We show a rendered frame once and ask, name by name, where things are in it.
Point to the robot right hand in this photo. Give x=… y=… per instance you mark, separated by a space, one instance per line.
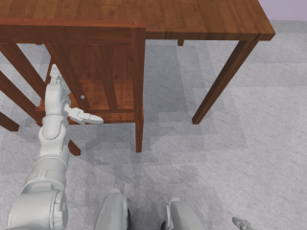
x=242 y=224

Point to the robot left forearm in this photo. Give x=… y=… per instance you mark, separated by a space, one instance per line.
x=52 y=160

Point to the table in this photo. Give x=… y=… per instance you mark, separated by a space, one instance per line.
x=238 y=20

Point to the robot left hand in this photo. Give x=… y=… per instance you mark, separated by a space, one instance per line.
x=56 y=96

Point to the robot left shin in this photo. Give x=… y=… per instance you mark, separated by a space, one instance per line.
x=124 y=220

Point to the robot shin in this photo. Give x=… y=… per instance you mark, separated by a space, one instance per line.
x=173 y=199
x=124 y=220

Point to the robot right shin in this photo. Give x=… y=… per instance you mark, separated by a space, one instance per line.
x=173 y=199

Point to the chair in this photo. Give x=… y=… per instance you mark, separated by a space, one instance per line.
x=102 y=60

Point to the robot left upper arm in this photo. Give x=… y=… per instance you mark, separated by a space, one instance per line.
x=45 y=210

